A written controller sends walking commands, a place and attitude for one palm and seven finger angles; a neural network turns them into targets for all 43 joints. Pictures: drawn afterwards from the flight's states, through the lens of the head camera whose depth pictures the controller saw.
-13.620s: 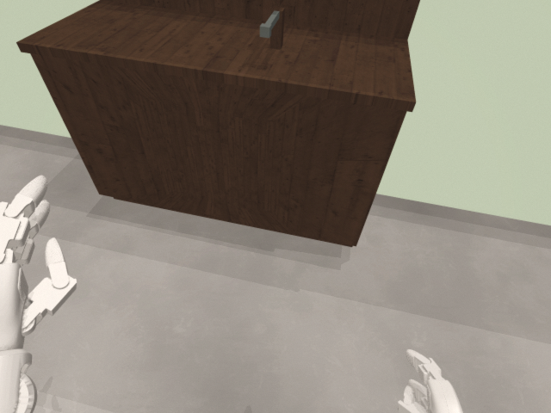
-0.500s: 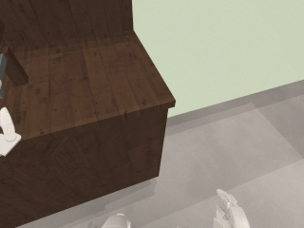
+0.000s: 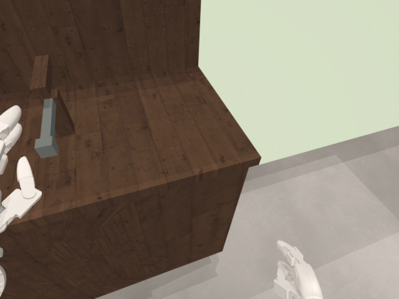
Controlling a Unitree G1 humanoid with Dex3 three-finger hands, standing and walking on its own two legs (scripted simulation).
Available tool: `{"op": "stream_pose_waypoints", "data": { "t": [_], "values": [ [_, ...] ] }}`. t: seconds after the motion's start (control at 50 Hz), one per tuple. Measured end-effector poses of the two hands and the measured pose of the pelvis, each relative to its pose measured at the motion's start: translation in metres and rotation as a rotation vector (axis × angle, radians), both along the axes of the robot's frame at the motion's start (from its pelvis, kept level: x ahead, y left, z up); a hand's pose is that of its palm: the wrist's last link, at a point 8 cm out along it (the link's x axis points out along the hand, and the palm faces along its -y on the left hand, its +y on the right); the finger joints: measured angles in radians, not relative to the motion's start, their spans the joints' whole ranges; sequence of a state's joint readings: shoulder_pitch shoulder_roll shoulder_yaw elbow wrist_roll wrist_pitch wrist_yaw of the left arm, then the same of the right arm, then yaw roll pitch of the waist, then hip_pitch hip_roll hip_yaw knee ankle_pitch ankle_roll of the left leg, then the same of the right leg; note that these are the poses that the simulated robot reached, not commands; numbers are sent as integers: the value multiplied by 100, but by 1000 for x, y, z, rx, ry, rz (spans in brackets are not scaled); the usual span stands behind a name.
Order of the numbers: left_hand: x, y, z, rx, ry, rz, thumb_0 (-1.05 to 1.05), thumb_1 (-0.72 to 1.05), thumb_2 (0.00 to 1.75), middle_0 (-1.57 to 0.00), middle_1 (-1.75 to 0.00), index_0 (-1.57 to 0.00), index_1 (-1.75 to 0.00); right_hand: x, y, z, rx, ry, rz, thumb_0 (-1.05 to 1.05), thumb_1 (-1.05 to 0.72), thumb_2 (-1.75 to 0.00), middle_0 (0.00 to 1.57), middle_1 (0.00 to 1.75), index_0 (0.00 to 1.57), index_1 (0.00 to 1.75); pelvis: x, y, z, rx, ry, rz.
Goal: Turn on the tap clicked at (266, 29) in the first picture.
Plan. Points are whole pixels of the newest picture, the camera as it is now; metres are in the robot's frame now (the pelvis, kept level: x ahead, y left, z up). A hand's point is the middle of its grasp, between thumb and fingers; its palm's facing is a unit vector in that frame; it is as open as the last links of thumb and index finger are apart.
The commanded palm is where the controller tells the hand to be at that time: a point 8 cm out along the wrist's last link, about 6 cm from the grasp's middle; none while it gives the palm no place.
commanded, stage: come to a stop and stand still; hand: left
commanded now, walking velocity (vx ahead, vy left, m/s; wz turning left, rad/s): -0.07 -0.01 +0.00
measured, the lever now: (46, 147) +0.33 +0.32 +0.13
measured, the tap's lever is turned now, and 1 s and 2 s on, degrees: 0 0 0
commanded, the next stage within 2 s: look again from close up in 1.00 s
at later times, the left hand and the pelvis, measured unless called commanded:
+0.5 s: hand (55, 165) +0.26 +0.25 +0.18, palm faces +0.27 -0.86 -0.42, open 7.4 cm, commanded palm +0.19 +0.30 +0.18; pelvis +0.02 +0.03 +0.01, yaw -4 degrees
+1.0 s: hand (29, 165) +0.27 +0.31 +0.16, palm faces +0.35 -0.87 -0.36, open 7.4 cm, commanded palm +0.21 +0.34 +0.18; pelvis +0.04 +0.06 +0.00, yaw -1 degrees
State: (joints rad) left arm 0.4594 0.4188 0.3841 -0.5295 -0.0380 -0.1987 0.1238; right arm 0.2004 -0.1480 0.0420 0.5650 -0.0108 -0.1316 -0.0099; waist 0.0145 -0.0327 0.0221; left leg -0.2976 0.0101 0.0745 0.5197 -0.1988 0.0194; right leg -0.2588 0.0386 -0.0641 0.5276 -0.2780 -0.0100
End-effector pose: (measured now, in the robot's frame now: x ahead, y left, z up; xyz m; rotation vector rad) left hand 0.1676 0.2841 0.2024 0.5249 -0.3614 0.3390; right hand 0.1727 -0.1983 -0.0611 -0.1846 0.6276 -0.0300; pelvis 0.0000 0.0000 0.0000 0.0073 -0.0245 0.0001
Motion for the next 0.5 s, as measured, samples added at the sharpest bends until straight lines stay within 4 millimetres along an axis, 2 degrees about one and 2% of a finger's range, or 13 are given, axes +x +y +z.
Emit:
{"op": "stream_pose_waypoints", "data": {
  "t": [0.1,0.18,0.26,0.28,0.32,0.38,0.42,0.5],
  "values": [
    [1,9,-11,-80,60,86,1,89,90,-21,-30,-21,-30,-2,-9,-6,-8,37,-2,1,-90,-89,21,30,21,30,1,0,4,-24,2,-6],
    [8,3,-25,-164,77,81,1,89,90,-21,-30,-21,-30,-7,-20,-9,-49,73,-24,1,-90,-89,21,30,21,30,4,2,4,-33,0,-8],
    [17,0,-29,-180,92,48,2,89,90,-21,-30,-21,-30,-11,-28,-5,-82,100,-63,1,-91,-89,21,30,21,30,10,3,7,-22,-2,-6],
    [23,4,-22,-112,88,41,2,89,90,-22,-30,-21,-30,-12,-28,-4,-96,101,-58,1,-91,-89,21,30,21,30,10,2,7,-27,1,-3],
    [39,25,1,0,1,43,2,88,89,-22,-30,-22,-30,-14,-29,-6,-106,126,-39,1,-91,-90,21,30,20,30,5,0,5,-33,7,6],
    [58,45,24,17,-98,65,2,88,89,-22,-30,-22,-30,-15,-29,-8,-86,147,-40,1,-91,-90,21,30,20,30,1,5,5,-33,9,-18],
    [63,39,22,-2,-89,27,2,89,90,-21,-30,-21,-30,-16,-28,-6,-57,128,-70,1,-91,-89,21,30,21,30,4,12,5,-29,14,-39],
    [62,11,-10,-30,79,-113,1,90,90,-21,-30,-20,-30,-16,-21,-2,-38,94,-130,1,-91,-90,21,30,21,30,15,28,6,-23,19,-65]
  ]
}}
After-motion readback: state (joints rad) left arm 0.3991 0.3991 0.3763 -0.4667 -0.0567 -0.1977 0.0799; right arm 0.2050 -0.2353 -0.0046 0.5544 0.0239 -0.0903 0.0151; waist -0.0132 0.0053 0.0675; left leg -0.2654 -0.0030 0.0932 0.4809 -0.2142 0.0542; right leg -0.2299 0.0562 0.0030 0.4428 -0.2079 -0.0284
